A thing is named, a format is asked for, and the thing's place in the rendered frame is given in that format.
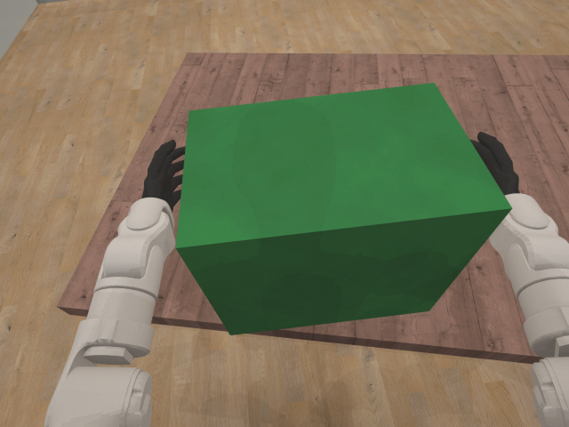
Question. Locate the table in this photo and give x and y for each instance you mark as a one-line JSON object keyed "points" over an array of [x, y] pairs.
{"points": [[521, 100]]}

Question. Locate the carton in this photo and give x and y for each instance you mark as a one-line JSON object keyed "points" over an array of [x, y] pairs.
{"points": [[331, 208]]}

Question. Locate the robot right upper arm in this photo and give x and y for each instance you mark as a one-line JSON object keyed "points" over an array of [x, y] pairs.
{"points": [[551, 391]]}

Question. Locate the left robot hand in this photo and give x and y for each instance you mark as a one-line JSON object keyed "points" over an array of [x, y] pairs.
{"points": [[160, 182]]}

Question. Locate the left robot forearm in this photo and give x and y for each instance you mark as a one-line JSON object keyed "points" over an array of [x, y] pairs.
{"points": [[118, 325]]}

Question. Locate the right robot forearm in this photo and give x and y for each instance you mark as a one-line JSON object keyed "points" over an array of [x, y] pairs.
{"points": [[536, 261]]}

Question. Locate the robot left upper arm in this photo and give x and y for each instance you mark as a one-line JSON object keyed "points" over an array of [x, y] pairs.
{"points": [[104, 397]]}

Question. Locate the right robot hand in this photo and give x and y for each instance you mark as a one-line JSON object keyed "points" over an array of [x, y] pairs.
{"points": [[498, 162]]}

